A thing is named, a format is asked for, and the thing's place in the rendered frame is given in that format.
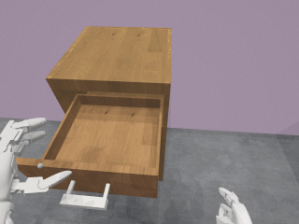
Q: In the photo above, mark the drawer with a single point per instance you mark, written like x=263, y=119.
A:
x=105, y=139

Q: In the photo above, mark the handle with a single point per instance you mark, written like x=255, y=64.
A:
x=83, y=201

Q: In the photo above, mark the robot left hand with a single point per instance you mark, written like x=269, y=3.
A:
x=13, y=140

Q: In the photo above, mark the cabinet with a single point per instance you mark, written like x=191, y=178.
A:
x=117, y=61

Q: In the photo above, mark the robot left forearm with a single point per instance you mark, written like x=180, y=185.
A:
x=6, y=210

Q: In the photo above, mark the robot right hand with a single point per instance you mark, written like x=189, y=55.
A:
x=237, y=214

